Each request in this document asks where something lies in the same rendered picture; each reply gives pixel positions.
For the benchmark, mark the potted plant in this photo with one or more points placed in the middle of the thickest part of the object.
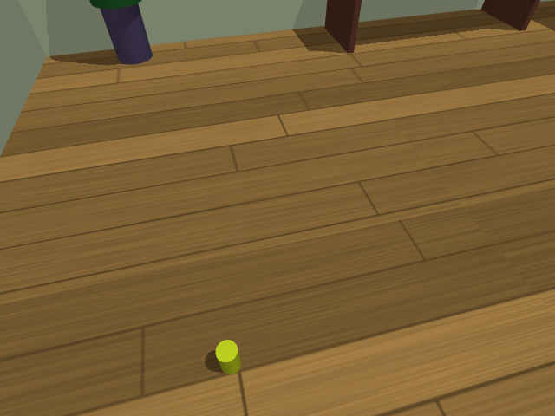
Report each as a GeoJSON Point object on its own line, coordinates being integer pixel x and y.
{"type": "Point", "coordinates": [126, 29]}

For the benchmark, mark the can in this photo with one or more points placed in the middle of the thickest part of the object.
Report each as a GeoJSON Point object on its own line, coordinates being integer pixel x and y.
{"type": "Point", "coordinates": [228, 357]}

